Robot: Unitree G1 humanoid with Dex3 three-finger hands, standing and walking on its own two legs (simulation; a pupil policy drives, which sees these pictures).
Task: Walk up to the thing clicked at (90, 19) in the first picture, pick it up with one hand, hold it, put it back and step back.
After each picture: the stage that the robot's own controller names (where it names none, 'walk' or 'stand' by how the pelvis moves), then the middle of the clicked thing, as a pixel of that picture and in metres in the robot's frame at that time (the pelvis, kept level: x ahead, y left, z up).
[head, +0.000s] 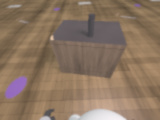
stand; (91, 26) +0.95 +0.05 +0.07
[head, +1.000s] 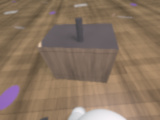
walk; (79, 31) +0.84 +0.20 +0.09
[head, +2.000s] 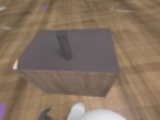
stand; (65, 47) +0.51 +0.25 +0.09
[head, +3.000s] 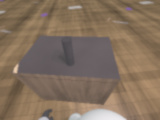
stand; (68, 53) +0.50 +0.21 +0.08
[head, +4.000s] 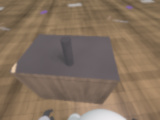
stand; (68, 53) +0.49 +0.21 +0.07
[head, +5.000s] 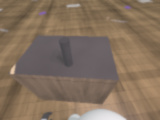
stand; (66, 53) +0.49 +0.22 +0.07
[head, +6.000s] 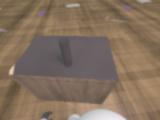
stand; (66, 54) +0.48 +0.22 +0.07
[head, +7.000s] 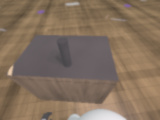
rise first; (65, 54) +0.47 +0.23 +0.07
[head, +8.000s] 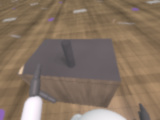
rise first; (69, 55) +0.49 +0.24 +0.07
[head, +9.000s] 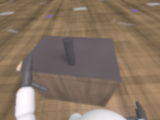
go down; (70, 53) +0.50 +0.22 +0.08
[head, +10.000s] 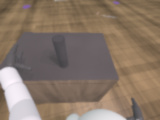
go down; (61, 54) +0.45 +0.22 +0.10
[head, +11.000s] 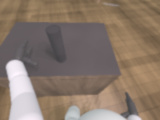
close in; (58, 47) +0.46 +0.22 +0.12
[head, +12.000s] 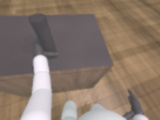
close; (46, 39) +0.49 +0.24 +0.14
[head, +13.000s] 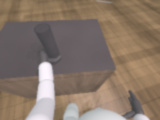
lift; (50, 47) +0.45 +0.24 +0.14
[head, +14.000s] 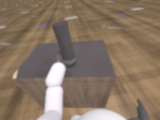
lift; (66, 47) +0.36 +0.16 +0.28
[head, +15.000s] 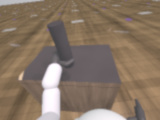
hold; (63, 48) +0.33 +0.17 +0.30
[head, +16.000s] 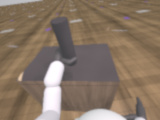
hold; (66, 45) +0.33 +0.14 +0.31
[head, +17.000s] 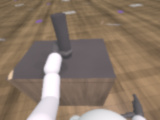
crouch; (63, 39) +0.42 +0.18 +0.28
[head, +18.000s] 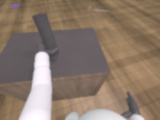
lower; (48, 38) +0.50 +0.24 +0.19
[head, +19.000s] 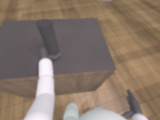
lower; (51, 43) +0.47 +0.23 +0.14
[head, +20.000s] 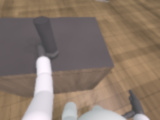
lower; (48, 41) +0.48 +0.24 +0.14
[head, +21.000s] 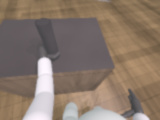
lower; (50, 42) +0.48 +0.24 +0.14
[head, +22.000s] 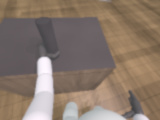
rest; (50, 41) +0.48 +0.24 +0.14
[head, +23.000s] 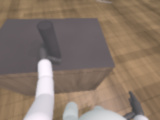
withdraw; (51, 44) +0.47 +0.23 +0.14
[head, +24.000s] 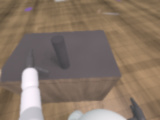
sink last; (62, 55) +0.43 +0.21 +0.11
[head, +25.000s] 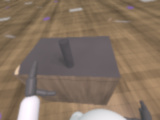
stand; (67, 55) +0.47 +0.24 +0.09
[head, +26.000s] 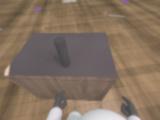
stand; (63, 54) +0.45 +0.23 +0.08
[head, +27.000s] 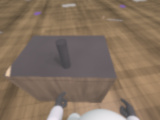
stand; (64, 55) +0.46 +0.23 +0.08
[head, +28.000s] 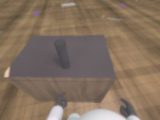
stand; (63, 56) +0.45 +0.24 +0.07
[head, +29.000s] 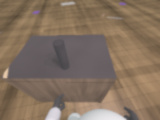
stand; (62, 56) +0.44 +0.24 +0.08
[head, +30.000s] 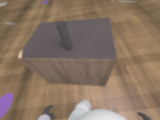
walk; (65, 37) +0.60 +0.25 +0.09
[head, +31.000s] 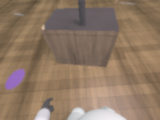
walk; (82, 14) +1.00 +0.14 +0.10
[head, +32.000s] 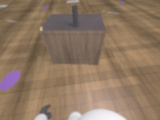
stand; (75, 17) +1.16 +0.24 +0.09
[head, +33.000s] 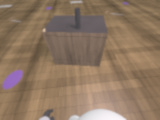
stand; (77, 19) +1.14 +0.23 +0.07
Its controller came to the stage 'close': yes
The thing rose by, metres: 0.23
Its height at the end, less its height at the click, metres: +0.00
